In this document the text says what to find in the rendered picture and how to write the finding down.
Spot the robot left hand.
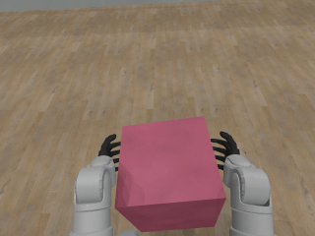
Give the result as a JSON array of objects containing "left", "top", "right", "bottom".
[{"left": 98, "top": 134, "right": 121, "bottom": 171}]

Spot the right robot forearm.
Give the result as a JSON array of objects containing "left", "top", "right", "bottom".
[{"left": 222, "top": 154, "right": 277, "bottom": 236}]

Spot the carton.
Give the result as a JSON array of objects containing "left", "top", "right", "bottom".
[{"left": 114, "top": 116, "right": 226, "bottom": 232}]

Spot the robot right hand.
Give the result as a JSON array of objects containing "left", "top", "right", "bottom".
[{"left": 211, "top": 131, "right": 240, "bottom": 170}]

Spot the left robot forearm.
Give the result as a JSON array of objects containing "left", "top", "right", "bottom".
[{"left": 68, "top": 155, "right": 116, "bottom": 236}]

